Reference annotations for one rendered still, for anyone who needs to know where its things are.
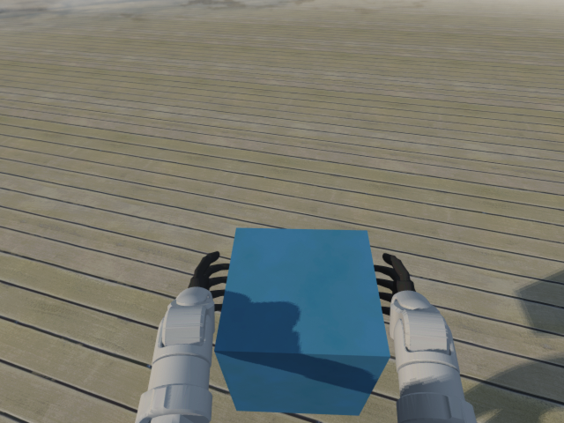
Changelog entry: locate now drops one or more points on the carton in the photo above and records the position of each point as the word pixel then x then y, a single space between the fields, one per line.
pixel 301 328

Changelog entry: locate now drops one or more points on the right robot forearm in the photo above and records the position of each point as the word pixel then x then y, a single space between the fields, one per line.
pixel 430 386

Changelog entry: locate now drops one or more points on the right robot hand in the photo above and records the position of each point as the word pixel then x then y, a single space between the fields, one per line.
pixel 399 274

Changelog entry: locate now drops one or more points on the left robot forearm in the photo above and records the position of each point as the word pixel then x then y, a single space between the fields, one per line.
pixel 178 390

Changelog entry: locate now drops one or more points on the left robot hand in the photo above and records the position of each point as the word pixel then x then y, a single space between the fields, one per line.
pixel 204 270

